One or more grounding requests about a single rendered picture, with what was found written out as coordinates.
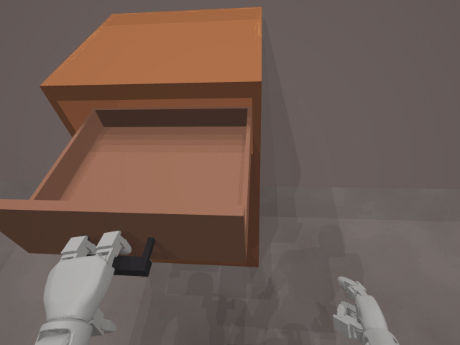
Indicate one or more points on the right robot forearm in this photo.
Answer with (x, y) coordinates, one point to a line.
(378, 336)

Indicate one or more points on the drawer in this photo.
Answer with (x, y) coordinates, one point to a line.
(180, 175)

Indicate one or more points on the handle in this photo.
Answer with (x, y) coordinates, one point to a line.
(133, 266)

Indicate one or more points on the right robot hand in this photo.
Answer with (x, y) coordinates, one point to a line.
(353, 321)

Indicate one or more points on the cabinet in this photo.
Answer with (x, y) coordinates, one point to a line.
(192, 58)

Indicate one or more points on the left robot forearm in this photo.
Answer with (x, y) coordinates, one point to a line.
(65, 331)

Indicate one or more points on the left robot hand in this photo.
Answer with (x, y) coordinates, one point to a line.
(78, 283)

